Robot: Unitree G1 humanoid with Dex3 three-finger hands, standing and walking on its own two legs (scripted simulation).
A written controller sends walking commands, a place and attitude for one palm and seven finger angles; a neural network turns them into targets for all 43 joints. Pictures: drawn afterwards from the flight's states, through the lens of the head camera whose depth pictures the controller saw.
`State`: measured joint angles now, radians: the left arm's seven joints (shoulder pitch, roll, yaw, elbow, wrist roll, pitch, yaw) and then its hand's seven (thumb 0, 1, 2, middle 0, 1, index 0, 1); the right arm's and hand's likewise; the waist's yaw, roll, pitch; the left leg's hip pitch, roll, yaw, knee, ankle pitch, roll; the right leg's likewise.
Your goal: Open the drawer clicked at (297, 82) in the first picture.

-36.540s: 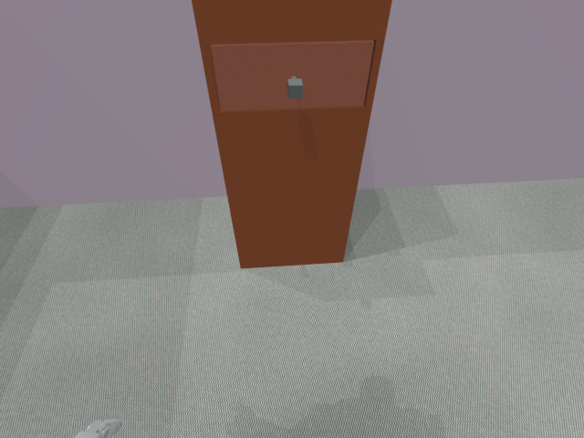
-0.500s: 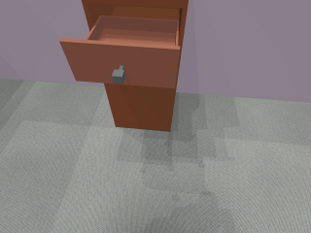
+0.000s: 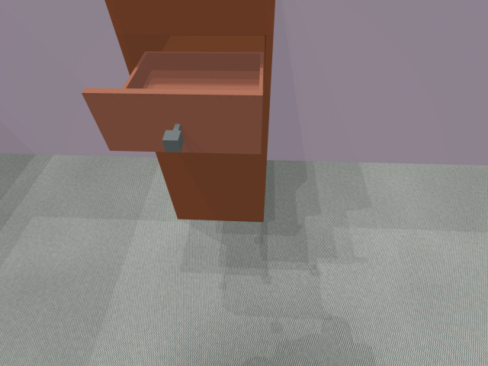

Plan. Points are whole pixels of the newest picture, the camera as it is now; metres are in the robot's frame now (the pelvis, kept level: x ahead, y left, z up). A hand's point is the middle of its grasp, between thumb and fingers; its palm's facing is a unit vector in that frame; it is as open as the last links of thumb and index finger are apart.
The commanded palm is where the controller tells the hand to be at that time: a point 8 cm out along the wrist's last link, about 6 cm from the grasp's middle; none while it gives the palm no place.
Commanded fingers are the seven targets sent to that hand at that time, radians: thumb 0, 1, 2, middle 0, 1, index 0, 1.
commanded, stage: let the arm hang, fingers relaxed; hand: left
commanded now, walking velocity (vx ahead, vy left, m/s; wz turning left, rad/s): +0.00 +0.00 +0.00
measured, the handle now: (174, 136) +0.57 +0.18 +0.05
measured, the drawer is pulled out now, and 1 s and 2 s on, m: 0.29 0.29 0.29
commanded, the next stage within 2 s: look to check the result in 0.12 s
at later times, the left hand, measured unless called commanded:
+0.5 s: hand out of the picture +0.02 +0.17 -0.17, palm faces +0.02 -0.97 -0.23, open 7.4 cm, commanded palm none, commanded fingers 0.00 0.90 0.90 -0.20 -0.30 -0.20 -0.30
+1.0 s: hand out of the picture +0.07 +0.18 -0.16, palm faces +0.01 -0.97 -0.25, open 7.4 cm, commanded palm none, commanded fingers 0.00 0.90 0.90 -0.20 -0.30 -0.20 -0.30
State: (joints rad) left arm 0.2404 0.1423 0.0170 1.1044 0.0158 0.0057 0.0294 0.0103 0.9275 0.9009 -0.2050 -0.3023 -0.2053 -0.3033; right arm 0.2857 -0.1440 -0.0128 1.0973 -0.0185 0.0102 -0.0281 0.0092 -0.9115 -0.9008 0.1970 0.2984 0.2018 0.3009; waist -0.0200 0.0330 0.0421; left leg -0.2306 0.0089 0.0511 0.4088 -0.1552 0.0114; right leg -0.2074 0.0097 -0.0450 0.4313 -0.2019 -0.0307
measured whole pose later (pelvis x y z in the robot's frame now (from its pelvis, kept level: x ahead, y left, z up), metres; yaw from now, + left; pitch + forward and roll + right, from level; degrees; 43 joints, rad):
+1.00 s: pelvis +0.03 -0.02 +0.00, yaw +0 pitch -1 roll +0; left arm 0.18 0.19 0.03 1.12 0.01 -0.01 0.02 0.00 0.90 0.90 -0.20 -0.30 -0.20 -0.30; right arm 0.21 -0.20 -0.02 1.12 -0.02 0.01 -0.03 0.01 -0.90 -0.90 0.20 0.30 0.20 0.30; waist -0.02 0.03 0.07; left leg -0.17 0.03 0.05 0.36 -0.17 -0.02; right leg -0.13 0.04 -0.05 0.36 -0.21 -0.05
